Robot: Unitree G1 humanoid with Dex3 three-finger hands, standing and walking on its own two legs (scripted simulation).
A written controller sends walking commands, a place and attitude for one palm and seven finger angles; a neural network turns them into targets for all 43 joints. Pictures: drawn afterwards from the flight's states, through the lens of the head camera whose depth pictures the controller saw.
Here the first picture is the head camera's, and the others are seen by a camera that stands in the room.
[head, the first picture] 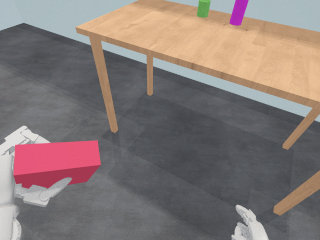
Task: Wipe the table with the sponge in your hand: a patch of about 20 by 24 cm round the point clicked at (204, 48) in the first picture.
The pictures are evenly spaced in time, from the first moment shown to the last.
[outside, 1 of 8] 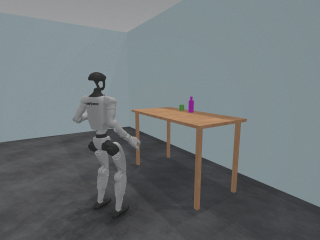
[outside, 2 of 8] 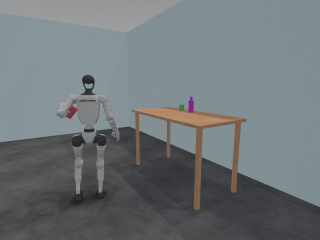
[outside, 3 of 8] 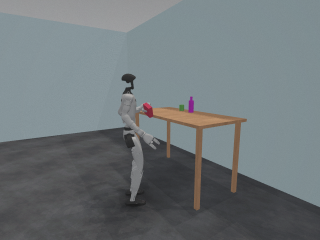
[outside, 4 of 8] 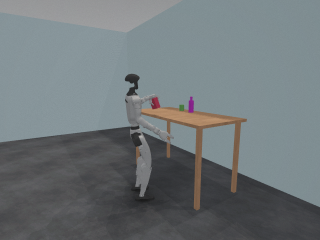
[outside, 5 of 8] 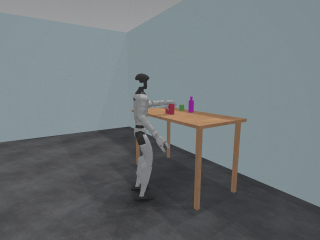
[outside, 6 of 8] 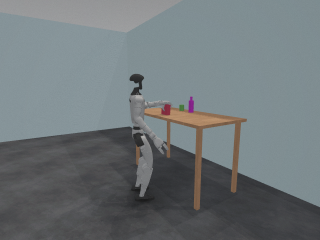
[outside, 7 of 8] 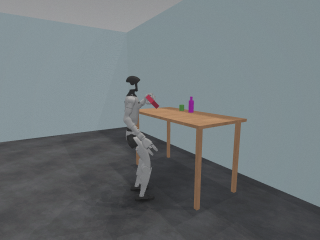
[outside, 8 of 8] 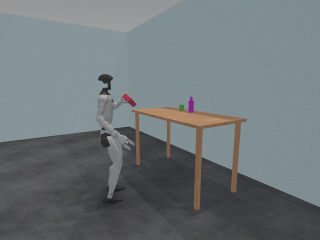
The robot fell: no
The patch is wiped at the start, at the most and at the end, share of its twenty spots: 0.00 0.95 0.95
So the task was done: yes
